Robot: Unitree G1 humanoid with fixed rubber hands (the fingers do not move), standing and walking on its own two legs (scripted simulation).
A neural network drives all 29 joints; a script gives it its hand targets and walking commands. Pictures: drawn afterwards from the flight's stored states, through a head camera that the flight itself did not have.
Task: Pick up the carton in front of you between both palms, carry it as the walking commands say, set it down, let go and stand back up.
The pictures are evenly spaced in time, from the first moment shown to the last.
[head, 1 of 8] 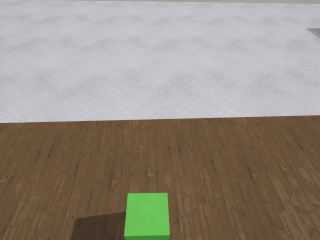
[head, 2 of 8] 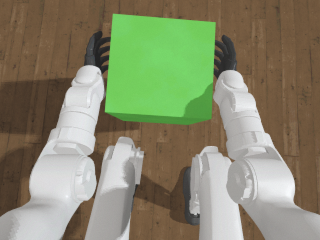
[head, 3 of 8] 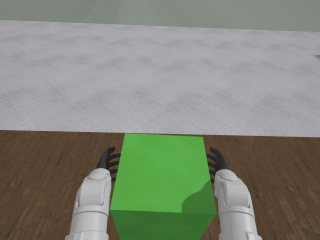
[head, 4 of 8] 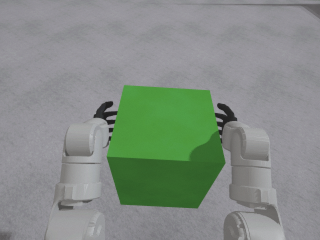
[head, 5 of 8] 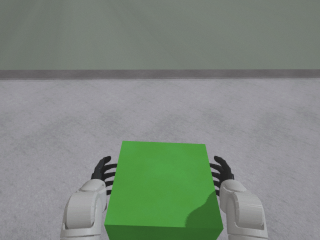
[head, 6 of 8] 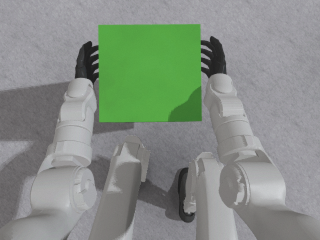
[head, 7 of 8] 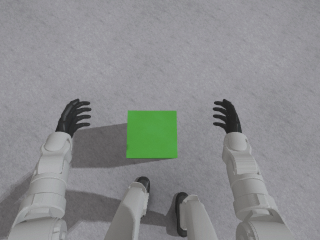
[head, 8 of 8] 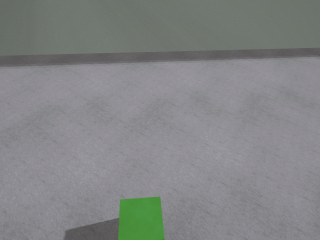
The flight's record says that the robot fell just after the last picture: no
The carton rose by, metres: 0.69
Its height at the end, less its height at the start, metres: -0.06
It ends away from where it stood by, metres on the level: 2.63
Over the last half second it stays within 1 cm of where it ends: yes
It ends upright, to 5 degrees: yes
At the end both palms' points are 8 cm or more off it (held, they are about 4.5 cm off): yes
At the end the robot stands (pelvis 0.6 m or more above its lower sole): yes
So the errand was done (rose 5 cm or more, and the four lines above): yes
